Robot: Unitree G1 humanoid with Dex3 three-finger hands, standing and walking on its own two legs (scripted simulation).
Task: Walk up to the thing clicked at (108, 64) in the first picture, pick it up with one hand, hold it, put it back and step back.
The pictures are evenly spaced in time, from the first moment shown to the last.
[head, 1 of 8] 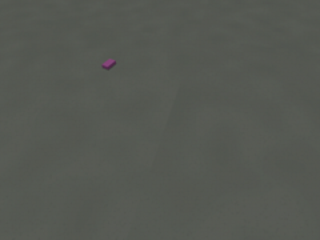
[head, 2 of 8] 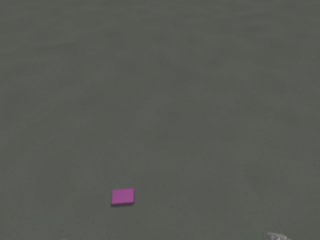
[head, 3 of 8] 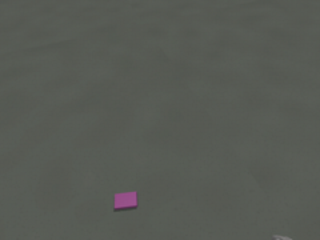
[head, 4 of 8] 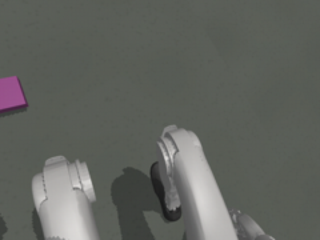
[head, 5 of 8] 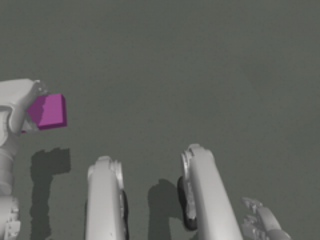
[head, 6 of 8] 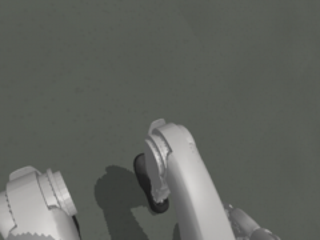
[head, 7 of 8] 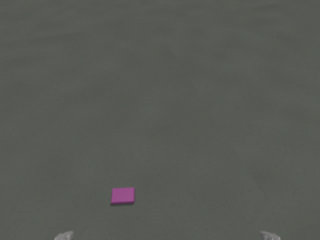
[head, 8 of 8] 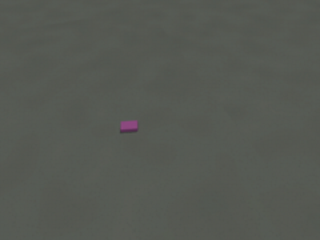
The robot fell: no
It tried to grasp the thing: yes
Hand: left
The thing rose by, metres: 0.68
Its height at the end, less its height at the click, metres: +0.00
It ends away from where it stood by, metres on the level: 0.02
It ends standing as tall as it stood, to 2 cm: yes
